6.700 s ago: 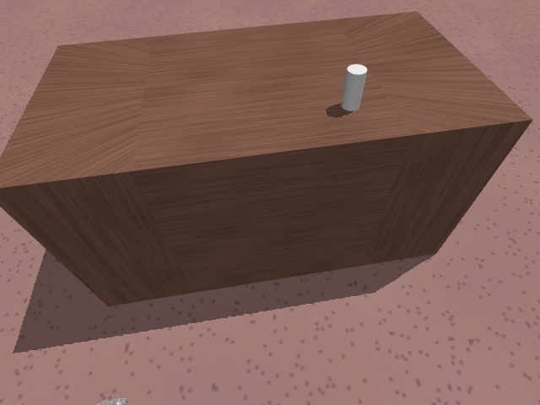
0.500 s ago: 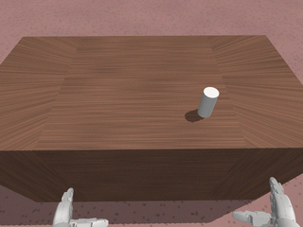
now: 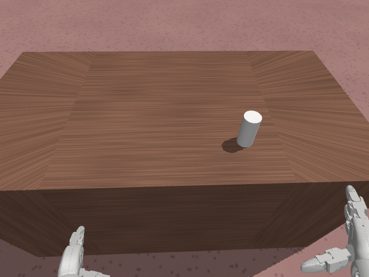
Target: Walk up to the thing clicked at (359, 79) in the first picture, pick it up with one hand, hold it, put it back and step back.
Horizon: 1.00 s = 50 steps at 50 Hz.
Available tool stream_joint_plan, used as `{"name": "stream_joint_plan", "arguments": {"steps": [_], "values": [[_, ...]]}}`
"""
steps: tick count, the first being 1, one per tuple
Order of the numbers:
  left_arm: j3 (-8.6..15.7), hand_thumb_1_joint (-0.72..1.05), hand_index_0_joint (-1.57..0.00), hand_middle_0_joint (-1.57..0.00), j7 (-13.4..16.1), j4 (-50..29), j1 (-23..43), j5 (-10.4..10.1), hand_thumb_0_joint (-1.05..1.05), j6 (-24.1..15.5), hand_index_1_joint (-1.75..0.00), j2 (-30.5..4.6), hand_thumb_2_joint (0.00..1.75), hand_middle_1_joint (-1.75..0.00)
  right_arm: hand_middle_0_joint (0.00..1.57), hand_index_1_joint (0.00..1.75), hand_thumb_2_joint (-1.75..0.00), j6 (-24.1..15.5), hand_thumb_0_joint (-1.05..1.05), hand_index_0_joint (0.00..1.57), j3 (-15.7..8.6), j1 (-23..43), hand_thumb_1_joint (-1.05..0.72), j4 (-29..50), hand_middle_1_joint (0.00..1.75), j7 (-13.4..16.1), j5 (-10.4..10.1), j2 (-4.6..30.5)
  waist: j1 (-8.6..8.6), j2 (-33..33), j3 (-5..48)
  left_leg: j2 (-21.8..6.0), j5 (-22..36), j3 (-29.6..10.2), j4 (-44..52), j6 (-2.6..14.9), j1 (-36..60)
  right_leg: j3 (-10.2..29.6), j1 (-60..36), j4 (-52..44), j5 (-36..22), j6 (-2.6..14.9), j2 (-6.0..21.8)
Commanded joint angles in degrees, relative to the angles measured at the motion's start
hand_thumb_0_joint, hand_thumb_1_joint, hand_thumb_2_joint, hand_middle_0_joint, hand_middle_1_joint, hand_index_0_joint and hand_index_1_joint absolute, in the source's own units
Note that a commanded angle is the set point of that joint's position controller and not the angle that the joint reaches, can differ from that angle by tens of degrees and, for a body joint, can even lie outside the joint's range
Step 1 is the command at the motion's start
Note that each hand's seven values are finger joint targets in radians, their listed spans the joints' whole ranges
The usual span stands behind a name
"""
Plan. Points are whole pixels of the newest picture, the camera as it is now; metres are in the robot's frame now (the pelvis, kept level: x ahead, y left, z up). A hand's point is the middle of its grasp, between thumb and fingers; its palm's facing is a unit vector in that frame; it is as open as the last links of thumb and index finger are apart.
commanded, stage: rise first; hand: right
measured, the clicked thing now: (248, 129) +0.50 -0.18 -0.02
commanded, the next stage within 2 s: go down in 0.66 s
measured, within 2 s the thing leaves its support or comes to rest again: neither
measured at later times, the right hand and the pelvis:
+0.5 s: hand (344, 234) +0.17 -0.27 +0.06, palm faces +0.33 +0.86 -0.39, open 17.4 cm; pelvis -0.01 +0.00 +0.00, yaw +0 degrees
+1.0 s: hand (351, 222) +0.18 -0.27 +0.08, palm faces +0.37 +0.86 -0.35, open 17.4 cm; pelvis -0.02 +0.00 +0.00, yaw -1 degrees
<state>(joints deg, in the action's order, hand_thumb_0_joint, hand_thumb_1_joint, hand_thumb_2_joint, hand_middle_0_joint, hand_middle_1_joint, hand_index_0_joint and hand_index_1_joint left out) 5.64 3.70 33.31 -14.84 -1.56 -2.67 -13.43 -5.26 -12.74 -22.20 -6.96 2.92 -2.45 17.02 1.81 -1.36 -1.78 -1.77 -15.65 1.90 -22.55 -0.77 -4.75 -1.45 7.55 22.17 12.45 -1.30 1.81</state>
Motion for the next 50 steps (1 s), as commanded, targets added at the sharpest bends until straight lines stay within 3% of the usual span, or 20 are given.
{"name": "stream_joint_plan", "arguments": {"steps": [1,3,6,8,10,12,14,19,22,24,27,29,31,35,37,39,40,41,47,50], "values": [[3.4,-0.56,-0.06,-0.06,0.6,-10.0,3.7,0.2,0.00,-3.3,-0.06,-8.0,0.05,-0.06,0.04,0.06,-0.04,-5.0,0.00,0.05,-6.9,2.5,0.54,13.4,0.06,0.9,-0.5,11.0,0.11,1.4,5.2,1.1,16.3,1.9,3.1,0.26,-1.4,-1.6,-3.8,-1.9,-14.9,2.15,-1.9],[2.0,-0.56,-0.05,-0.06,0.1,-8.6,3.2,0.1,0.00,-3.2,-0.06,-5.9,0.06,-0.06,0.04,0.06,-0.04,-5.5,0.00,0.05,-6.8,1.3,0.54,14.1,0.06,0.6,-0.5,10.5,0.82,-0.4,3.1,1.0,14.6,1.8,3.3,0.49,-1.9,-1.9,-2.5,-2.3,-13.4,2.02,-2.0],[4.8,-0.56,-0.05,-0.06,0.3,-10.6,4.9,0.2,0.00,-3.6,-0.06,-8.7,0.05,-0.06,0.04,0.06,-0.04,-6.0,0.00,0.05,-7.4,2.2,0.55,15.6,0.06,0.4,-0.6,10.9,-0.07,0.8,4.3,1.2,13.1,1.9,3.6,0.50,-1.8,-1.6,-3.0,-2.6,-11.9,2.16,-1.9],[1.6,-0.56,-0.06,-0.06,-0.2,-7.7,3.6,0.0,0.00,-3.5,-0.06,-4.6,0.05,-0.06,0.05,0.06,-0.04,-6.7,0.00,0.05,-7.3,1.7,0.54,16.6,0.06,0.3,-0.7,10.7,1.02,-1.1,2.5,1.0,11.8,1.7,4.0,0.65,-2.2,-1.8,-2.1,-2.7,-10.9,2.12,-2.1],[5.6,-0.56,-0.05,-0.06,0.3,-10.5,5.5,0.1,0.00,-4.1,-0.06,-9.1,0.05,-0.06,0.05,0.05,-0.04,-7.2,0.00,0.05,-8.4,2.3,0.53,18.1,0.05,0.5,-0.7,11.9,0.04,0.5,4.4,0.9,13.2,1.7,3.6,0.43,-2.1,-1.7,-3.1,-2.3,-12.0,2.15,-2.1],[1.3,-0.56,-0.05,-0.06,-0.4,-7.9,3.8,0.2,0.00,-4.1,-0.06,-4.5,0.06,-0.06,0.05,0.05,-0.04,-7.5,0.00,0.05,-7.0,1.1,0.53,17.3,0.05,0.1,-0.6,9.9,0.78,-0.8,3.0,1.1,12.1,1.8,3.6,0.68,-2.1,-1.6,-2.7,-2.6,-11.2,2.16,-1.9],[5.6,-0.56,-0.05,-0.06,0.2,-9.2,4.8,0.2,0.00,-4.5,-0.06,-8.5,0.06,-0.06,0.05,0.06,-0.05,-8.0,0.00,0.05,-8.8,1.8,0.53,18.3,0.05,0.4,-0.6,11.4,0.45,-0.1,3.7,1.4,11.6,2.1,3.4,0.84,-2.1,-1.3,-2.6,-2.9,-11.0,1.96,-1.7],[3.1,-0.56,-0.05,-0.06,-0.5,-5.7,2.5,0.3,0.00,-4.5,-0.06,-5.1,0.06,-0.06,0.05,0.06,-0.05,-8.7,0.00,0.05,-7.6,-0.1,0.53,18.8,0.06,0.0,-0.5,9.8,0.97,-1.4,2.2,1.3,10.2,2.1,3.7,1.00,-2.9,-1.4,-2.3,-3.1,-9.9,2.01,-1.8],[5.0,-0.56,-0.05,-0.06,-0.3,-7.7,3.9,0.4,0.00,-5.0,-0.06,-7.3,0.06,-0.06,0.05,0.06,-0.05,-9.2,0.00,0.05,-8.6,0.8,0.53,19.4,0.06,0.0,-0.6,10.4,0.43,0.6,3.4,1.2,10.0,2.1,3.9,0.83,-2.7,-1.4,-2.6,-3.0,-9.6,2.18,-1.9],[1.7,-0.55,-0.05,-0.06,-0.6,-9.7,6.4,0.2,0.00,-5.3,-0.06,-4.6,0.06,-0.06,0.05,0.06,-0.05,-10.0,0.00,0.05,-9.2,3.2,0.54,21.9,0.06,0.0,-0.7,11.4,1.18,-0.5,2.7,1.0,9.3,1.7,4.3,0.81,-2.7,-1.7,-2.3,-3.1,-8.9,2.13,-2.2],[6.2,-0.56,-0.05,-0.06,0.0,-10.2,6.4,0.4,0.00,-5.8,-0.06,-9.6,0.07,-0.06,0.05,0.06,-0.05,-10.2,0.00,0.05,-9.9,3.5,0.55,21.4,0.06,0.1,-0.7,12.0,0.15,0.5,4.7,1.5,9.2,2.2,3.9,0.96,-2.4,-1.2,-3.4,-3.4,-8.8,2.02,-1.7],[3.0,-0.55,-0.05,-0.06,-0.6,-7.7,4.4,0.3,0.00,-5.7,-0.06,-5.3,0.07,-0.06,0.05,0.06,-0.05,-10.6,0.00,0.05,-9.8,1.6,0.53,21.5,0.06,0.0,-0.7,11.6,1.48,-1.5,2.3,1.3,9.0,2.3,3.9,1.09,-2.4,-1.3,-2.0,-3.5,-8.9,1.94,-1.9],[5.6,-0.56,-0.05,-0.06,-0.4,-8.2,5.2,0.3,0.00,-5.9,-0.07,-7.5,0.07,-0.06,0.05,0.06,-0.05,-10.6,0.00,0.05,-10.1,0.8,0.53,20.5,0.06,0.0,-0.7,11.5,0.93,-0.7,2.8,1.3,9.4,2.1,4.0,1.03,-2.4,-1.4,-2.3,-3.5,-9.2,2.06,-1.8],[2.8,-0.55,-0.05,-0.06,-0.9,-4.9,4.0,0.2,0.00,-5.7,-0.07,-4.5,0.08,-0.07,0.05,0.06,-0.06,-11.0,0.00,0.05,-9.4,0.9,0.53,21.4,0.06,-0.3,-0.8,10.9,1.75,-1.4,1.3,1.4,8.9,2.1,4.1,1.09,-2.7,-1.5,-1.2,-3.5,-8.9,1.99,-1.9],[4.6,-0.56,-0.05,-0.06,-0.7,-6.8,5.7,0.2,0.00,-5.9,-0.07,-6.1,0.08,-0.07,0.05,0.06,-0.06,-11.2,0.00,0.05,-10.4,1.2,0.53,22.1,0.06,-0.2,-0.8,11.7,1.18,-1.1,2.8,1.3,9.0,1.9,4.2,1.00,-2.6,-1.5,-1.9,-3.4,-8.9,2.06,-2.0],[2.0,-0.57,-0.06,-0.06,-1.3,-7.8,8.5,2.0,0.00,-6.4,-0.07,-4.7,0.08,-0.07,0.05,0.06,-0.07,-13.4,0.00,0.05,-8.0,3.0,0.45,27.5,0.06,-1.0,-0.7,6.0,0.04,1.0,6.4,2.1,9.5,1.8,3.0,0.45,-3.6,-0.5,-3.1,-2.3,-8.7,1.91,-1.6],[6.9,-0.50,-0.07,-0.06,-0.2,-5.2,3.8,0.3,0.00,-6.0,-0.04,-8.6,0.00,-0.06,0.04,0.06,-0.06,-11.7,0.00,0.04,-13.3,-0.3,0.46,19.1,0.06,0.0,-0.6,14.5,1.30,-1.4,4.0,1.1,10.4,1.9,3.7,1.04,-2.2,-1.4,-2.7,-3.1,-10.3,2.02,-1.9],[4.7,-0.54,-0.05,-0.05,-0.9,-8.6,7.5,2.0,0.00,-6.4,-0.05,-7.6,0.04,-0.05,0.04,0.05,-0.04,-13.8,0.00,0.04,-11.0,2.9,0.54,27.9,0.05,-0.7,-0.6,9.2,0.20,-0.9,7.8,2.0,12.1,1.8,2.3,0.45,-3.0,-0.4,-4.3,-2.0,-11.1,1.70,-1.7],[6.6,-0.54,-0.05,-0.05,0.1,-3.6,9.8,2.1,0.00,-5.1,-0.05,-9.2,0.03,-0.05,0.03,0.06,-0.04,-14.1,0.00,0.04,-14.4,7.4,0.56,16.7,0.06,-3.0,-2.2,12.1,-1.22,2.1,5.2,1.3,9.8,0.7,2.8,0.09,-6.2,-0.5,-1.9,-0.9,-8.2,2.20,-2.3],[4.3,-0.55,-0.05,-0.05,1.0,-4.6,11.2,1.7,0.00,-5.2,-0.05,-7.4,0.04,-0.05,0.03,0.06,-0.05,-14.7,0.00,0.04,-15.0,16.3,0.57,15.9,0.06,-5.6,-3.8,13.8,-1.42,2.0,6.5,0.7,10.1,0.1,3.3,-0.19,-5.8,-0.3,-2.8,-0.4,-8.0,2.36,-2.7]]}}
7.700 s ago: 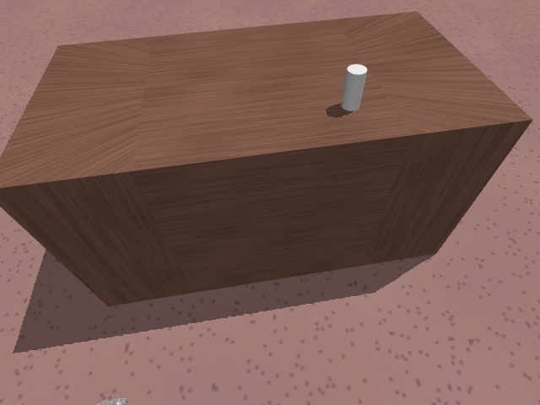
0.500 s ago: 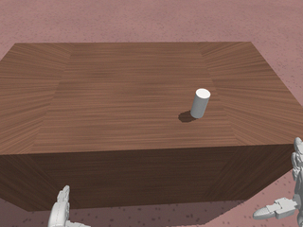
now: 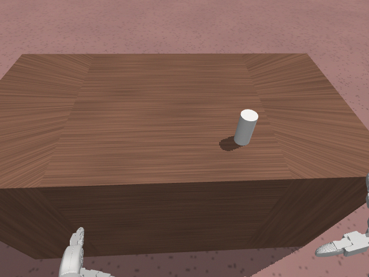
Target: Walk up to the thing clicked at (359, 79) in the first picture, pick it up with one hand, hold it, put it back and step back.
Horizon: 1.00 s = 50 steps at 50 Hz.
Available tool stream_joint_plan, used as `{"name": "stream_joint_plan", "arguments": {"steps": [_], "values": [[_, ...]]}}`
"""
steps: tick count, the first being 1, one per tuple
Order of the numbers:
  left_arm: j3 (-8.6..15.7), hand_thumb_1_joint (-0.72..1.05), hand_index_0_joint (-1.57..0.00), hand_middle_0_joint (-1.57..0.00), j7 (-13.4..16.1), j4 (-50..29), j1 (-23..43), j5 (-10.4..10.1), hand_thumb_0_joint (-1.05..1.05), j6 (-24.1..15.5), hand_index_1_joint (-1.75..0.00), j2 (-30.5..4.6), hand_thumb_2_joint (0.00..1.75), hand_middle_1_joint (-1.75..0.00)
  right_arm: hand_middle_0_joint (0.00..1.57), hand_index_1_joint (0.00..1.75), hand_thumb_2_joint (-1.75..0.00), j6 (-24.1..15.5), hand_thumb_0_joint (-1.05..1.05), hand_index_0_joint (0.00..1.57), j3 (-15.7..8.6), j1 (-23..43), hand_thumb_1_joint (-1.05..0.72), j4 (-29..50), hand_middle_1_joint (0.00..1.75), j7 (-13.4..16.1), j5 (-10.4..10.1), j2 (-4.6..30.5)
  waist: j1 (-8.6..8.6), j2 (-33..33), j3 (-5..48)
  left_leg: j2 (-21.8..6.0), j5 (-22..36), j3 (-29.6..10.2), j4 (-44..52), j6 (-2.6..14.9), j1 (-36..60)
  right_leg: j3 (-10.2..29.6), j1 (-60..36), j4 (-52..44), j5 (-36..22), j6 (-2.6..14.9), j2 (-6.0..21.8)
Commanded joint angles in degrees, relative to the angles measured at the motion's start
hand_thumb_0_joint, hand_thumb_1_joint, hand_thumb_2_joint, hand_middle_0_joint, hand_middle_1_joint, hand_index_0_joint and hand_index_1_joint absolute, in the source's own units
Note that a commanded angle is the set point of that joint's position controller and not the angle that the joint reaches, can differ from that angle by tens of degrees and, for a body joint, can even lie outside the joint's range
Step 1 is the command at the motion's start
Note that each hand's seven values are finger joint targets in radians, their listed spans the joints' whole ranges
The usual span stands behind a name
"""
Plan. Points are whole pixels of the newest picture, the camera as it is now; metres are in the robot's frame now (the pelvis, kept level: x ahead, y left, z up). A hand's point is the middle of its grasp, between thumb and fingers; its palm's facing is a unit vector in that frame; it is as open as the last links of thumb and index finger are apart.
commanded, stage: go down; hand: right
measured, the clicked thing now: (245, 128) +0.51 -0.17 -0.02
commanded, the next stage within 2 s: none
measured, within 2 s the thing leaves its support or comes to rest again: neither
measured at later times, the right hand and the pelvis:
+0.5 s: hand (343, 151) +0.33 -0.32 +0.10, palm faces +0.11 +0.99 -0.02, open 17.7 cm; pelvis +0.00 -0.01 +0.00, yaw +1 degrees
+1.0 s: hand (344, 139) +0.36 -0.34 +0.11, palm faces +0.09 +1.00 +0.00, open 17.5 cm; pelvis +0.00 -0.02 -0.01, yaw +1 degrees
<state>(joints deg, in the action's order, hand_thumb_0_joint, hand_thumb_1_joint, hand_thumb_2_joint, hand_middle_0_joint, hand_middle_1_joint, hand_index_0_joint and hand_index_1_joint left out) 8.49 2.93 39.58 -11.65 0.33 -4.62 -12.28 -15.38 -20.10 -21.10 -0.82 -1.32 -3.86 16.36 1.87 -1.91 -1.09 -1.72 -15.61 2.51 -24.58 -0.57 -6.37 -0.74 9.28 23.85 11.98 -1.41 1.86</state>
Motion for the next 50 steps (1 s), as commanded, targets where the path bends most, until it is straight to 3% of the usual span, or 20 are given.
{"name": "stream_joint_plan", "arguments": {"steps": [1,2,3,5,7,13,16,17,19,21,23,24,26,29,33,40,43,46,49,50], "values": [[1.5,-0.55,-0.05,-0.05,2.3,-9.2,6.8,-0.4,0.00,-3.1,-0.05,-8.6,0.04,-0.05,0.03,0.06,-0.04,-4.4,0.00,0.04,-8.3,16.5,0.57,5.6,0.06,-2.4,-3.1,15.2,-1.97,3.4,5.0,0.6,11.0,-0.7,5.3,-0.57,-4.5,-0.8,-4.2,-1.7,-8.1,2.68,-2.7],[-0.3,-0.55,-0.05,-0.05,2.4,-7.3,6.9,-0.6,0.00,-2.9,-0.05,-7.3,0.04,-0.05,0.03,0.06,-0.04,-4.5,0.00,0.04,-8.3,20.4,0.57,6.9,0.06,-3.9,-3.8,16.1,-1.29,0.7,5.7,0.3,10.6,-1.3,5.1,-0.48,-4.8,-0.7,-4.4,-1.9,-7.8,2.51,-2.7],[-1.4,-0.55,-0.05,-0.05,3.0,-7.0,6.7,-0.8,0.00,-3.1,-0.05,-6.2,0.04,-0.05,0.04,0.05,-0.04,-4.2,0.00,0.04,-8.3,22.5,0.56,3.6,0.05,-5.4,-4.5,17.0,-2.22,0.6,4.6,0.2,9.9,-1.6,5.3,-0.53,-5.4,-0.6,-3.6,-1.7,-6.8,2.62,-2.8],[-0.9,-0.55,-0.05,-0.05,4.4,-9.2,8.5,-1.1,0.00,-3.3,-0.05,-8.4,0.04,-0.05,0.04,0.05,-0.04,-3.2,0.00,0.05,-10.0,27.3,0.56,-0.1,0.05,-8.4,-6.0,20.6,-2.50,1.6,7.4,0.1,10.8,-1.8,5.3,-0.67,-4.6,-0.1,-4.2,-1.6,-7.4,2.78,-2.7],[-4.4,-0.54,-0.05,-0.05,4.7,-6.7,6.5,-1.5,0.00,-3.4,-0.05,-5.5,0.03,-0.05,0.04,0.05,-0.04,-1.8,0.00,0.05,-9.4,30.1,0.56,-6.1,0.05,-12.0,-7.7,20.6,-2.75,-0.4,5.8,0.4,10.7,-1.4,4.6,-0.40,-5.7,0.0,-3.2,-1.9,-6.8,2.84,-2.5],[-5.0,-0.54,-0.05,-0.05,5.2,-4.2,4.6,-2.0,0.00,-4.7,-0.05,-7.5,0.02,-0.05,0.03,0.05,-0.03,1.3,0.00,0.04,-11.9,39.3,0.61,-18.1,0.05,-20.5,-12.4,26.2,-2.21,-3.1,9.2,0.9,12.5,0.1,2.2,0.26,-6.2,0.4,-1.0,-1.1,-8.3,2.53,-2.0],[-2.5,-0.54,-0.06,-0.05,5.9,-9.8,6.6,-2.1,0.00,-6.0,-0.05,-12.2,0.03,-0.05,0.03,0.06,-0.03,1.2,0.00,0.04,-13.9,45.7,0.61,-21.9,0.06,-23.5,-14.0,30.7,-2.90,0.4,13.7,1.2,14.4,0.4,1.4,0.21,-5.9,0.7,-2.0,0.3,-10.2,2.83,-1.7],[-3.6,-0.54,-0.05,-0.05,5.8,-9.7,6.9,-2.2,0.00,-6.2,-0.05,-11.5,0.03,-0.05,0.03,0.05,-0.03,1.2,0.00,0.04,-14.2,47.2,0.61,-22.3,0.05,-24.4,-14.4,31.5,-2.10,-0.3,14.0,1.3,14.1,0.5,1.3,0.33,-5.6,0.8,-1.7,0.3,-10.1,2.75,-1.6],[-2.7,-0.54,-0.05,-0.05,6.0,-8.8,7.0,-2.6,0.00,-6.5,-0.05,-12.0,0.03,-0.05,0.03,0.06,-0.04,1.2,0.00,0.04,-13.8,49.0,0.61,-26.6,0.06,-26.0,-15.1,31.7,-2.28,0.0,13.8,1.0,14.5,0.0,0.9,0.22,-6.7,0.7,-1.2,1.1,-10.3,3.03,-1.7],[-5.2,-0.55,-0.05,-0.05,5.9,-8.9,8.4,-2.6,0.00,-7.2,-0.05,-10.2,0.04,-0.05,0.03,0.06,-0.04,0.7,0.00,0.04,-13.9,51.5,0.61,-28.2,0.06,-27.4,-15.3,33.2,-1.32,-2.4,13.7,1.0,13.0,-0.2,0.4,0.64,-6.8,0.9,0.1,1.3,-9.5,2.77,-1.4],[-4.9,-0.54,-0.06,-0.05,6.2,-8.3,7.5,-2.4,0.00,-7.5,-0.05,-10.7,0.03,-0.05,0.02,0.06,-0.05,0.9,0.00,0.03,-13.4,53.4,0.61,-30.1,0.06,-28.7,-15.9,33.1,-2.04,-2.5,16.8,1.5,13.9,0.0,-0.6,0.91,-7.7,1.5,-0.7,2.3,-11.6,2.54,-0.8],[-6.3,-0.54,-0.05,-0.05,6.0,-7.7,6.7,-2.6,0.00,-7.5,-0.05,-9.4,0.04,-0.05,0.03,0.05,-0.03,0.9,0.00,0.04,-13.6,54.0,0.61,-30.9,0.05,-29.3,-16.0,33.7,-1.82,-3.3,16.5,1.4,14.2,-0.1,-0.6,0.92,-7.6,1.3,0.2,2.6,-11.9,2.51,-0.9],[-8.2,-0.54,-0.06,-0.05,6.2,-6.8,6.4,-2.4,0.00,-7.5,-0.05,-7.7,0.04,-0.06,0.03,0.05,-0.04,1.0,0.00,0.04,-13.7,53.9,0.61,-31.3,0.05,-30.2,-16.1,34.0,-1.37,-3.9,17.4,1.5,14.6,-0.2,-1.1,0.99,-7.7,1.1,0.5,3.3,-12.7,2.44,-0.9],[-4.7,-0.54,-0.06,-0.05,7.0,-8.9,4.9,-2.0,0.00,-7.8,-0.06,-12.8,0.04,-0.06,0.04,0.05,-0.03,1.3,0.00,0.04,-14.3,55.0,0.57,-30.2,0.05,-30.2,-15.4,36.4,-2.62,-4.8,20.0,1.8,14.7,-0.3,-0.9,1.13,-8.0,1.1,-1.7,3.1,-13.1,2.27,-0.8],[-6.7,-0.55,-0.05,-0.05,6.8,-8.8,1.8,-2.1,0.00,-8.0,-0.06,-9.8,0.04,-0.06,0.04,0.05,-0.03,1.2,0.00,0.04,-14.3,55.9,0.57,-30.2,0.05,-29.6,-15.6,35.7,-2.54,-5.7,18.4,2.3,13.7,0.0,-0.8,1.22,-8.9,1.1,-0.9,3.4,-12.9,1.92,-0.4],[-4.9,-0.55,-0.06,-0.06,7.0,-7.6,1.1,-1.6,0.00,-8.6,-0.06,-11.4,0.05,-0.06,0.05,0.04,-0.04,2.0,0.00,0.05,-13.6,58.3,0.52,-30.5,0.04,-29.4,-15.0,36.2,-3.56,-5.7,19.4,2.3,18.7,0.1,-2.4,0.85,-10.7,1.3,-2.1,6.3,-21.3,2.08,-0.2],[-3.9,-0.54,-0.06,-0.05,7.0,-9.8,3.6,-1.8,0.00,-9.0,-0.06,-13.1,0.05,-0.06,0.05,0.04,-0.03,1.9,0.00,0.05,-13.6,61.4,0.53,-31.2,0.04,-29.6,-15.0,37.1,-4.24,-4.5,20.2,2.4,16.9,0.1,-2.7,0.86,-11.4,1.6,-2.1,6.5,-18.9,2.13,0.1],[-7.7,-0.55,-0.05,-0.06,6.7,-9.1,3.1,-1.9,0.00,-8.7,-0.06,-9.1,0.05,-0.06,0.06,0.04,-0.03,1.6,0.00,0.05,-13.9,63.7,0.51,-33.5,0.04,-29.9,-14.4,38.5,-3.87,-3.6,20.1,2.2,17.5,-0.1,-3.2,0.67,-10.9,1.4,0.3,6.9,-17.1,2.46,-0.3],[-6.9,-0.55,-0.06,-0.06,7.1,-10.6,2.6,-1.8,0.00,-8.7,-0.06,-10.9,0.05,-0.06,0.06,0.05,-0.04,1.7,0.00,0.05,-14.1,65.5,0.51,-37.0,0.05,-30.4,-13.8,40.5,-4.66,-3.1,20.5,1.9,17.1,-0.5,-3.3,0.52,-11.2,1.2,1.2,6.9,-14.5,2.76,-0.6],[-5.2,-0.55,-0.05,-0.06,7.4,-11.0,1.8,-1.8,0.00,-8.7,-0.06,-12.6,0.05,-0.06,0.05,0.05,-0.04,1.8,0.00,0.05,-14.2,66.8,0.52,-37.4,0.05,-30.6,-13.6,41.4,-5.29,-3.3,20.8,1.8,16.2,-0.7,-3.2,0.50,-12.0,1.1,1.3,6.8,-12.9,2.77,-0.7]]}}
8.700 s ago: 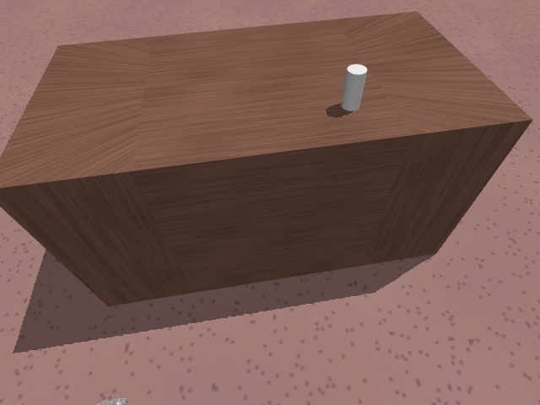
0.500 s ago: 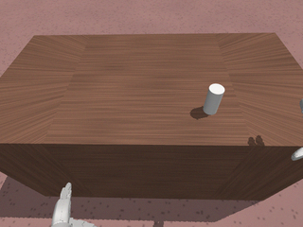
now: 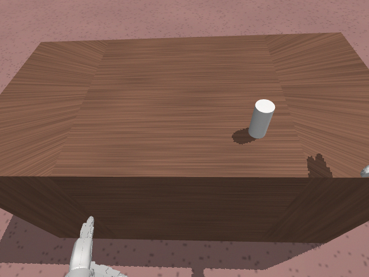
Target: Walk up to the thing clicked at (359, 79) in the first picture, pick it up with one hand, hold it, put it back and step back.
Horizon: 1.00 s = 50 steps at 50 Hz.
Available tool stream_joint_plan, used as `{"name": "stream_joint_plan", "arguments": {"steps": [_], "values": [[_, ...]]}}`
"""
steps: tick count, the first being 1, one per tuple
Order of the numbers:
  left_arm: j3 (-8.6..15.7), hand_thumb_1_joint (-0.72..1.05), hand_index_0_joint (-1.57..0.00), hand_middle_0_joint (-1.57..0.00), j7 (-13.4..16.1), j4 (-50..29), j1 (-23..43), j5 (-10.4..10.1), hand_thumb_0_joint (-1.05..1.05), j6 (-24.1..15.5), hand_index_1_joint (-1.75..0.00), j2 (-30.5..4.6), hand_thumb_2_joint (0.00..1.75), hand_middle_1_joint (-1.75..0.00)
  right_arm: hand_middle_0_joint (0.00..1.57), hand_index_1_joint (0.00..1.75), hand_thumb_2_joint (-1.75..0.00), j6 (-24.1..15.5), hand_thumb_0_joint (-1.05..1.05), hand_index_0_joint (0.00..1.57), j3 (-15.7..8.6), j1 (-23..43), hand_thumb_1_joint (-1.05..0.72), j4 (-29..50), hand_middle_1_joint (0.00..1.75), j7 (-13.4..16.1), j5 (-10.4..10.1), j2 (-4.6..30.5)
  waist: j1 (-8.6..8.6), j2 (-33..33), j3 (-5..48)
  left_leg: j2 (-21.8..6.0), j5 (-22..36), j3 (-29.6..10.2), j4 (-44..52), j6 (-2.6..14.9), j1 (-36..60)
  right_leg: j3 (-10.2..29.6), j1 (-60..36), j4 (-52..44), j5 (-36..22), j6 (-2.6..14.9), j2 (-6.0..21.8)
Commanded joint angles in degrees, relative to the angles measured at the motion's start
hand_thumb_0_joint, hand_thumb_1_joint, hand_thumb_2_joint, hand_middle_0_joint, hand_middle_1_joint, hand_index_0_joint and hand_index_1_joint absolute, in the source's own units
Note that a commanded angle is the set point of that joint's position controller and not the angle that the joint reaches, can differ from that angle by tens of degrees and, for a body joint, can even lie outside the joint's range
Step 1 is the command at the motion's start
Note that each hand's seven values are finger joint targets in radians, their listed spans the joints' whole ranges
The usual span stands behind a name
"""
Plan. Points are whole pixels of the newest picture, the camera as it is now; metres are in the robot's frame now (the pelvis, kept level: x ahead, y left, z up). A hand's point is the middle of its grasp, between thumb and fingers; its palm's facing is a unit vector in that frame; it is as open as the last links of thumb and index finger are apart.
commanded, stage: go down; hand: right
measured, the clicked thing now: (260, 119) +0.51 -0.16 -0.01
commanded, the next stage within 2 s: approach in 1.78 s
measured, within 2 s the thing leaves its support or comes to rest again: neither
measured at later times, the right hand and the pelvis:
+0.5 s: hand out of the picture +0.40 -0.34 +0.12, palm faces +0.10 +0.99 +0.01, open 17.7 cm; pelvis +0.00 +0.00 -0.01, yaw +1 degrees
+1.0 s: hand out of the picture +0.42 -0.35 +0.12, palm faces +0.10 +0.99 +0.02, open 17.7 cm; pelvis +0.00 -0.01 -0.02, yaw +1 degrees
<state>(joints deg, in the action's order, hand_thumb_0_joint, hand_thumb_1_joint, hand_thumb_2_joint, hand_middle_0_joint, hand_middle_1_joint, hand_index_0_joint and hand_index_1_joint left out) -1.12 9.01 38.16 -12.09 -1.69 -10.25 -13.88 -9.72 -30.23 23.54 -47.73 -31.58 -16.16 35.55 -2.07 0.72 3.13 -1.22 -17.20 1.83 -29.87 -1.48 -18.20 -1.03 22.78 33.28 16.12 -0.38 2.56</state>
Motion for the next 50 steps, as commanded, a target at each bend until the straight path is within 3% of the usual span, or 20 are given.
{"name": "stream_joint_plan", "arguments": {"steps": [1,4,10,12,13,16,18,20,24,25,28,29,32,34,41,42,43,46,48,50], "values": [[3.4,-0.55,-0.05,-0.06,1.1,-9.6,2.0,0.3,0.00,-3.1,-0.06,-10.3,0.05,-0.06,0.06,0.05,-0.04,-3.9,0.00,0.05,-3.9,23.3,0.52,9.4,0.05,-0.4,-1.2,22.7,-1.14,-6.8,15.8,1.2,16.5,-0.2,2.4,1.42,0.0,1.2,-11.4,-2.9,-15.0,1.78,-1.6],[3.6,-0.54,-0.05,-0.05,0.7,-7.3,0.8,0.4,0.00,-3.3,-0.06,-9.6,0.05,-0.06,0.05,0.05,-0.04,-3.4,0.00,0.05,-3.7,23.3,0.56,4.3,0.05,-0.9,-0.9,23.4,-1.46,-7.8,12.4,1.4,13.1,0.0,1.9,1.60,-3.1,1.4,-8.2,-2.5,-11.4,1.61,-1.4],[1.9,-0.55,-0.05,-0.05,0.5,-9.1,2.1,0.5,0.00,-3.8,-0.06,-8.9,0.06,-0.06,0.04,0.05,-0.04,-4.3,0.00,0.04,-4.8,27.3,0.61,2.2,0.05,-1.7,-0.8,26.5,-1.28,-7.7,17.5,1.5,14.0,-0.5,0.2,1.67,-3.2,1.5,-7.9,-0.4,-12.3,1.66,-1.5],[3.5,-0.55,-0.05,-0.05,0.8,-11.9,4.3,0.7,0.00,-4.4,-0.06,-11.6,0.06,-0.06,0.05,0.05,-0.04,-4.8,0.00,0.05,-5.6,30.0,0.60,3.5,0.05,-1.7,-0.6,29.2,-1.51,-9.4,21.5,1.5,15.2,-0.6,-0.4,1.73,-2.9,1.7,-9.9,0.7,-14.6,1.50,-1.3],[3.2,-0.54,-0.05,-0.05,1.0,-11.6,3.4,0.7,0.00,-4.6,-0.06,-11.3,0.06,-0.06,0.04,0.05,-0.04,-4.4,0.00,0.04,-5.1,29.0,0.61,0.3,0.05,-1.7,-0.4,28.5,-2.27,-7.4,20.1,1.7,15.7,-0.3,-0.8,1.54,-3.7,1.7,-9.3,1.2,-15.0,1.60,-1.2],[-0.1,-0.55,-0.05,-0.05,0.4,-8.0,2.9,0.8,0.00,-4.0,-0.06,-7.5,0.06,-0.06,0.04,0.05,-0.04,-4.6,0.00,0.04,-5.3,28.4,0.61,-1.8,0.05,-1.4,0.4,29.0,-0.54,-9.0,17.6,1.5,14.4,-0.7,-1.3,1.72,-3.3,1.4,-4.7,1.5,-13.3,1.70,-1.6],[2.2,-0.55,-0.05,-0.05,0.8,-12.2,5.1,0.9,0.00,-4.7,-0.06,-10.8,0.06,-0.06,0.04,0.05,-0.04,-4.9,0.00,0.04,-5.2,31.1,0.61,-0.7,0.05,-1.6,0.5,29.8,-2.15,-9.2,21.7,1.8,14.5,-0.5,-1.9,1.88,-4.4,1.9,-7.3,2.0,-14.6,1.47,-1.0],[2.1,-0.55,-0.05,-0.05,0.7,-12.4,1.9,1.1,0.00,-4.4,-0.06,-11.4,0.06,-0.06,0.04,0.05,-0.05,-5.2,0.00,0.04,-5.7,33.7,0.60,2.3,0.05,-1.4,0.8,32.0,-1.96,-10.9,24.8,2.0,16.1,-0.2,-2.2,1.90,-3.9,2.0,-10.3,2.9,-18.1,1.21,-0.8],[1.8,-0.55,-0.05,-0.05,0.5,-13.3,1.6,0.8,0.00,-4.5,-0.06,-10.6,0.06,-0.06,0.04,0.05,-0.05,-4.4,0.00,0.04,-5.0,31.1,0.61,-2.1,0.05,-1.7,0.8,29.8,-2.66,-9.9,21.7,2.5,16.0,0.4,-2.7,1.93,-6.9,2.5,-9.5,3.5,-21.7,0.99,-0.4],[2.8,-0.56,-0.05,-0.05,0.4,-12.5,0.8,1.0,0.00,-4.4,-0.06,-11.3,0.06,-0.06,0.04,0.05,-0.05,-4.4,0.00,0.05,-5.0,30.8,0.60,-2.5,0.05,-1.5,1.3,30.5,-2.61,-10.4,21.2,2.3,16.0,0.2,-2.5,1.94,-6.9,2.0,-9.1,3.8,-20.3,1.20,-0.6],[1.2,-0.56,-0.05,-0.05,-0.2,-12.0,0.2,1.0,0.00,-4.4,-0.06,-9.5,0.06,-0.06,0.04,0.05,-0.05,-4.1,0.00,0.04,-4.3,31.7,0.60,-2.3,0.05,-1.8,1.1,29.4,-2.70,-10.9,19.3,2.5,14.0,0.4,-2.6,2.07,-8.1,2.2,-7.6,3.6,-18.0,1.02,-0.4],[3.0,-0.56,-0.05,-0.05,-0.1,-12.4,-0.3,0.9,0.00,-4.6,-0.06,-11.1,0.06,-0.06,0.04,0.05,-0.05,-4.3,0.00,0.04,-4.9,32.1,0.61,-1.4,0.06,-1.7,1.1,30.2,-2.76,-10.8,21.1,2.5,14.7,0.4,-3.1,2.11,-7.6,2.3,-8.3,3.8,-19.2,0.94,-0.3],[1.1,-0.56,-0.05,-0.05,-0.4,-14.4,0.3,0.9,0.00,-4.6,-0.06,-9.7,0.07,-0.06,0.04,0.05,-0.05,-4.1,0.00,0.04,-5.0,32.9,0.60,-1.9,0.05,-1.7,1.5,30.7,-2.46,-10.0,21.7,2.4,16.5,0.3,-3.4,2.00,-6.5,2.1,-7.9,4.8,-20.9,1.13,-0.5],[3.7,-0.56,-0.05,-0.05,-0.1,-13.4,-0.5,0.8,0.00,-4.5,-0.06,-12.0,0.07,-0.06,0.04,0.05,-0.05,-4.1,0.00,0.04,-5.2,33.6,0.60,-1.5,0.05,-1.6,1.5,31.5,-3.19,-11.1,22.0,2.5,16.0,0.2,-3.7,2.10,-7.7,2.2,-8.4,4.7,-20.4,1.04,-0.4],[0.8,-0.56,-0.05,-0.05,-0.6,-13.3,-1.0,1.2,0.00,-4.4,-0.06,-9.3,0.07,-0.05,0.04,0.06,-0.05,-3.7,0.00,0.04,-5.2,35.8,0.61,-4.3,0.06,-1.8,2.4,32.0,-3.33,-10.8,22.4,2.5,17.0,0.0,-4.7,2.09,-8.4,2.3,-6.6,6.5,-22.4,0.95,-0.4],[2.0,-0.56,-0.05,-0.05,-0.5,-15.2,1.8,1.1,0.00,-4.6,-0.06,-10.9,0.06,-0.05,0.04,0.06,-0.05,-3.9,0.00,0.04,-6.0,37.0,0.60,-1.7,0.06,-1.7,2.3,33.3,-2.31,-11.5,24.6,2.4,17.1,0.0,-5.0,2.14,-7.1,2.3,-7.1,6.4,-22.3,0.93,-0.4],[2.6,-0.56,-0.05,-0.05,-0.3,-15.1,0.2,1.2,0.00,-4.5,-0.06,-11.7,0.07,-0.05,0.04,0.06,-0.06,-3.5,0.00,0.04,-5.5,36.7,0.61,-4.1,0.06,-1.6,2.7,33.4,-3.53,-11.2,23.3,2.7,15.7,0.2,-4.8,2.23,-8.9,2.5,-7.6,6.2,-22.0,0.84,-0.1],[1.4,-0.56,-0.05,-0.05,-0.6,-16.2,-1.4,1.2,0.00,-4.4,-0.06,-10.2,0.07,-0.05,0.04,0.06,-0.05,-3.5,0.00,0.04,-4.8,38.1,0.61,-4.5,0.06,-1.7,3.0,32.3,-3.92,-11.1,23.5,2.8,14.5,0.4,-5.0,2.24,-10.0,2.6,-7.5,6.3,-20.4,0.75,0.0],[2.2,-0.56,-0.05,-0.05,-0.6,-15.8,-2.8,1.3,0.00,-4.3,-0.06,-10.9,0.06,-0.05,0.04,0.05,-0.05,-3.7,0.00,0.04,-6.1,39.1,0.60,-3.9,0.05,-1.4,3.5,35.3,-3.83,-11.8,24.6,2.5,15.9,0.1,-5.3,2.17,-9.4,2.3,-7.4,7.0,-20.6,1.00,-0.4],[0.8,-0.56,-0.05,-0.05,-0.9,-14.7,-3.3,1.3,0.00,-4.1,-0.06,-9.3,0.06,-0.06,0.04,0.06,-0.05,-3.1,0.00,0.04,-5.0,37.5,0.61,-7.4,0.06,-1.5,3.9,33.5,-3.75,-11.1,21.0,2.5,15.5,0.0,-5.5,2.17,-10.0,2.1,-4.7,7.0,-19.3,1.06,-0.5]]}}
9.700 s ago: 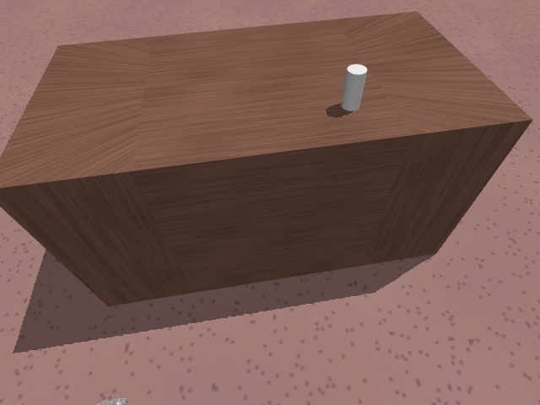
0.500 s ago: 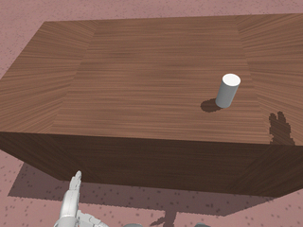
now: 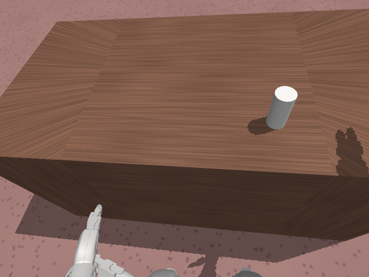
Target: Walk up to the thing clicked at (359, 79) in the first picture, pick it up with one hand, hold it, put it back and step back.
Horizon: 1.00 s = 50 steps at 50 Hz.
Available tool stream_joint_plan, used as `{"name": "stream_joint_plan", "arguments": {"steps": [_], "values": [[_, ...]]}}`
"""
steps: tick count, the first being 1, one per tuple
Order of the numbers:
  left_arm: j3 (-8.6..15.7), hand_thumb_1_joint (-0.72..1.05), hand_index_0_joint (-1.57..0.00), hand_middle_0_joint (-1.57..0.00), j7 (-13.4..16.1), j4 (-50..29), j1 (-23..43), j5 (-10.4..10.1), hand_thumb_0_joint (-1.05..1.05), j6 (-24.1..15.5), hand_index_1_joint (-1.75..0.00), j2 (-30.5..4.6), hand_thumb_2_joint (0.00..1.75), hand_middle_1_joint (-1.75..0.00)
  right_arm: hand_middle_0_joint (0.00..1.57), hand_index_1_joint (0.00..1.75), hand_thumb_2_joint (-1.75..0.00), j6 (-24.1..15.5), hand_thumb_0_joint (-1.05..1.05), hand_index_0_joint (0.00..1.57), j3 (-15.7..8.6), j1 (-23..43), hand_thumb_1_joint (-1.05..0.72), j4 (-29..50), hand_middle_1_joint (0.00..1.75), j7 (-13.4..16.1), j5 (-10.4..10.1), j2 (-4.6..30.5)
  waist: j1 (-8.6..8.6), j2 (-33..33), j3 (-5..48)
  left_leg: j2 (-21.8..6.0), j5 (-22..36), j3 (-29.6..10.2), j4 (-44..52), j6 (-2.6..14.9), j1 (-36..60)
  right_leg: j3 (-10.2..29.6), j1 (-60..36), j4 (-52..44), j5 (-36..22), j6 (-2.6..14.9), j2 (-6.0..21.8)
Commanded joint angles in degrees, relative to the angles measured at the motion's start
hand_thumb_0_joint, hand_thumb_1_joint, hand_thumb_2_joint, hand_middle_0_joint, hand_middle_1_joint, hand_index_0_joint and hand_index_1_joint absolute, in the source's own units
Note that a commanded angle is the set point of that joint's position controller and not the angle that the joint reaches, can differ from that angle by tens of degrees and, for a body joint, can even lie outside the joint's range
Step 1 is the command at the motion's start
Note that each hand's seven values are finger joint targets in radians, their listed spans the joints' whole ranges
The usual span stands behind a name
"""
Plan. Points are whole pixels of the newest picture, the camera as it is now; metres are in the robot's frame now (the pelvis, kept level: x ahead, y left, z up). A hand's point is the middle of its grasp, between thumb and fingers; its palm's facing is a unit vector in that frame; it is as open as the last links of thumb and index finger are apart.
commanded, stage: go down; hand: right
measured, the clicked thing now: (280, 108) +0.50 -0.17 +0.01
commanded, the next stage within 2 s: approach in 0.78 s
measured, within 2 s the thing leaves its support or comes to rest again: neither
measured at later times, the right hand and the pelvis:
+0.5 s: hand out of the picture +0.43 -0.36 +0.14, palm faces +0.11 +0.99 +0.01, open 17.7 cm; pelvis -0.01 +0.00 -0.01, yaw +0 degrees
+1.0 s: hand out of the picture +0.43 -0.36 +0.14, palm faces +0.13 +0.99 +0.02, open 17.7 cm; pelvis +0.00 +0.00 -0.01, yaw +0 degrees
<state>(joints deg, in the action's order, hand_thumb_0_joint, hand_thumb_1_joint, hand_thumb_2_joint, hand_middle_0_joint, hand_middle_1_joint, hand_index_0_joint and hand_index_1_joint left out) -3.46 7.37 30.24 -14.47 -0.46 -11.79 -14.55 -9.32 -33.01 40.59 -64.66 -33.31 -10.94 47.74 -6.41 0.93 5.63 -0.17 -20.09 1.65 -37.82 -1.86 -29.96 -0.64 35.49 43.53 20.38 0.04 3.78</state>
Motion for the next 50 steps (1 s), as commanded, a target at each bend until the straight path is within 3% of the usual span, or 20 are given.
{"name": "stream_joint_plan", "arguments": {"steps": [1,4,6,12,14,16,18,20,21,24,26,28,35,37,38,41,43,45,48,50], "values": [[2.8,-0.55,-0.05,-0.05,0.6,-7.6,0.7,0.1,0.00,-2.7,-0.06,-8.6,0.06,-0.05,0.04,0.06,-0.05,-3.7,0.00,0.04,-2.5,21.4,0.61,10.3,0.06,0.2,-1.6,21.6,0.83,-11.7,19.0,1.6,17.2,0.4,2.3,2.68,1.1,2.1,-17.0,-3.4,-23.3,0.45,-1.5],[5.0,-0.55,-0.05,-0.05,0.7,-9.1,0.6,0.3,0.00,-2.8,-0.06,-11.1,0.06,-0.05,0.04,0.06,-0.06,-4.0,0.00,0.04,-2.9,23.7,0.61,9.8,0.06,0.3,-1.0,23.7,-0.09,-11.9,20.0,1.8,15.5,0.6,1.9,2.77,0.0,2.4,-17.3,-3.2,-21.4,0.34,-1.2],[3.6,-0.55,-0.05,-0.05,0.5,-10.4,0.8,0.2,0.00,-2.9,-0.06,-9.8,0.06,-0.06,0.04,0.05,-0.05,-4.2,0.00,0.05,-2.3,25.0,0.60,10.3,0.05,0.2,-0.7,23.7,-0.04,-12.5,21.5,1.6,15.6,0.4,1.7,2.69,0.7,2.1,-17.8,-2.9,-19.7,0.59,-1.5],[3.9,-0.56,-0.05,-0.05,0.6,-12.4,2.8,0.3,0.00,-3.2,-0.06,-10.8,0.06,-0.05,0.04,0.05,-0.05,-4.2,0.00,0.04,-2.5,26.5,0.61,7.9,0.05,0.1,-0.4,24.5,-0.21,-11.6,23.8,1.8,16.9,0.5,0.7,2.57,0.3,2.5,-16.9,-1.1,-22.3,0.58,-1.4],[2.8,-0.56,-0.05,-0.05,0.3,-8.1,-1.4,0.5,0.00,-2.6,-0.06,-9.1,0.07,-0.05,0.04,0.06,-0.06,-4.1,0.00,0.04,-2.0,26.4,0.61,7.1,0.06,0.0,0.4,24.9,0.04,-13.4,21.7,1.6,17.1,0.2,0.2,2.72,-0.4,2.1,-15.2,-1.1,-21.4,0.56,-1.7],[3.7,-0.56,-0.05,-0.05,0.5,-12.3,2.1,0.4,0.00,-3.0,-0.06,-10.5,0.06,-0.05,0.04,0.05,-0.05,-4.0,0.00,0.05,-1.9,26.3,0.60,6.8,0.05,0.0,0.5,24.6,-0.14,-12.9,23.0,1.8,15.7,0.5,0.3,2.84,-1.3,2.6,-16.5,-1.2,-21.2,0.45,-1.4],[4.5,-0.56,-0.05,-0.05,0.4,-9.9,-0.6,0.5,0.00,-2.8,-0.06,-10.9,0.06,-0.05,0.04,0.05,-0.05,-3.6,0.00,0.04,-1.0,25.2,0.60,6.4,0.05,0.0,0.5,23.4,-0.15,-13.6,21.3,1.9,14.9,0.6,0.4,2.94,-2.2,2.5,-16.3,-1.6,-20.5,0.24,-1.3],[3.2,-0.55,-0.05,-0.05,0.1,-9.7,-0.1,0.3,0.00,-2.7,-0.06,-9.3,0.06,-0.05,0.04,0.05,-0.05,-3.6,0.00,0.04,-1.4,25.6,0.61,6.9,0.05,-0.1,0.4,23.8,-0.18,-13.9,21.6,2.0,14.7,0.6,0.1,2.97,-3.2,2.7,-16.5,-1.2,-21.5,0.23,-1.2],[4.4,-0.56,-0.04,-0.05,0.3,-11.2,0.3,0.3,0.00,-2.9,-0.06,-10.7,0.06,-0.05,0.05,0.05,-0.05,-3.9,0.00,0.05,-2.2,28.8,0.60,11.0,0.05,-0.1,0.2,25.5,-0.29,-14.6,24.6,2.0,15.5,0.6,-0.1,2.96,-2.4,2.7,-17.9,-1.2,-22.2,0.07,-1.2],[3.8,-0.56,-0.04,-0.05,0.4,-12.0,0.5,0.4,0.00,-2.8,-0.06,-10.5,0.07,-0.05,0.05,0.05,-0.05,-3.3,0.00,0.05,-1.4,25.4,0.60,5.3,0.05,-0.1,-0.2,22.8,-1.18,-12.0,20.3,2.3,13.5,1.2,0.1,2.87,-4.0,3.2,-16.2,-1.3,-21.3,0.03,-0.8],[4.1,-0.56,-0.04,-0.05,0.4,-12.5,-0.7,0.4,0.00,-2.8,-0.06,-10.3,0.07,-0.05,0.05,0.05,-0.05,-4.0,0.00,0.05,-2.9,28.5,0.60,9.2,0.05,0.4,0.4,25.8,-0.62,-13.3,24.5,1.9,15.7,0.5,-0.4,2.91,-1.9,2.7,-16.8,-0.7,-21.4,0.34,-1.2],[4.0,-0.56,-0.04,-0.05,0.4,-12.4,-1.5,0.5,0.00,-2.7,-0.06,-10.4,0.06,-0.05,0.05,0.05,-0.05,-3.8,0.00,0.05,-2.9,25.3,0.60,6.1,0.05,0.4,0.3,25.4,-0.50,-12.5,20.6,2.0,14.3,0.7,-0.1,2.84,-2.4,2.5,-14.4,-1.1,-18.8,0.42,-1.4],[4.1,-0.56,-0.04,-0.05,0.1,-12.3,-1.9,0.5,0.00,-2.4,-0.05,-10.2,0.06,-0.05,0.05,0.05,-0.05,-3.7,0.00,0.05,-2.9,25.3,0.59,11.5,0.05,0.0,0.1,24.8,0.43,-16.2,25.8,2.3,16.5,0.9,-1.1,3.09,-3.3,3.2,-20.1,0.2,-29.3,-0.56,-0.6],[5.3,-0.55,-0.04,-0.05,0.2,-12.6,-0.9,0.4,0.00,-2.5,-0.06,-11.6,0.06,-0.05,0.05,0.05,-0.04,-3.6,0.00,0.05,-2.3,23.9,0.59,8.9,0.05,-0.1,-0.4,23.2,-0.33,-14.6,22.8,2.4,15.3,1.1,-1.0,3.08,-4.4,3.3,-18.8,0.1,-28.0,-0.45,-0.5],[4.6,-0.56,-0.04,-0.05,0.2,-13.3,-0.2,0.5,0.00,-2.6,-0.06,-11.2,0.06,-0.05,0.05,0.05,-0.05,-4.0,0.00,0.05,-3.1,25.8,0.59,11.3,0.05,0.0,-0.5,24.1,-0.24,-14.4,25.5,2.2,16.5,0.7,-0.9,2.98,-3.0,3.2,-18.9,0.5,-26.9,-0.12,-0.8],[2.8,-0.56,-0.04,-0.05,0.4,-13.3,0.6,0.2,0.00,-2.6,-0.06,-9.4,0.06,-0.05,0.05,0.05,-0.05,-3.9,0.00,0.05,-3.4,26.0,0.60,9.9,0.05,0.1,-0.2,25.2,-0.03,-12.7,23.1,1.8,16.6,0.3,-0.8,2.83,-0.9,2.4,-14.4,0.0,-21.3,0.69,-1.6],[4.4,-0.55,-0.04,-0.05,0.7,-14.2,-0.4,0.2,0.00,-2.5,-0.06,-10.8,0.06,-0.05,0.05,0.05,-0.05,-3.7,0.00,0.05,-3.6,26.4,0.59,9.3,0.05,0.3,0.4,25.8,-0.70,-12.5,23.4,1.7,15.9,0.2,-0.5,2.78,-1.0,2.3,-14.8,-0.3,-19.1,0.83,-1.7],[3.9,-0.56,-0.05,-0.05,0.8,-14.7,-1.8,0.3,0.00,-2.4,-0.06,-10.9,0.05,-0.05,0.04,0.05,-0.05,-3.7,0.00,0.04,-3.8,29.0,0.58,11.7,0.05,0.4,0.3,27.0,-0.30,-13.9,25.4,1.8,15.8,0.5,-0.5,2.83,-0.9,2.5,-17.4,-0.8,-20.7,0.41,-1.5],[3.1,-0.56,-0.04,-0.05,0.4,-10.4,-5.3,0.4,0.00,-2.0,-0.06,-8.7,0.05,-0.05,0.05,0.05,-0.04,-2.2,0.00,0.04,-0.9,24.7,0.58,4.8,0.05,0.6,0.5,21.7,-1.06,-12.6,17.3,1.8,15.3,0.4,-0.2,2.72,-2.9,2.1,-13.2,-0.8,-19.1,0.66,-1.9],[4.9,-0.55,-0.05,-0.05,0.3,-12.6,-2.4,0.6,0.00,-2.7,-0.05,-10.2,0.05,-0.05,0.04,0.05,-0.04,-2.5,0.00,0.04,0.4,26.4,0.59,5.5,0.05,0.7,1.0,20.8,-2.21,-12.2,18.9,1.7,15.5,0.1,-0.6,2.64,-3.8,2.1,-13.2,-0.2,-18.3,0.87,-1.7]]}}
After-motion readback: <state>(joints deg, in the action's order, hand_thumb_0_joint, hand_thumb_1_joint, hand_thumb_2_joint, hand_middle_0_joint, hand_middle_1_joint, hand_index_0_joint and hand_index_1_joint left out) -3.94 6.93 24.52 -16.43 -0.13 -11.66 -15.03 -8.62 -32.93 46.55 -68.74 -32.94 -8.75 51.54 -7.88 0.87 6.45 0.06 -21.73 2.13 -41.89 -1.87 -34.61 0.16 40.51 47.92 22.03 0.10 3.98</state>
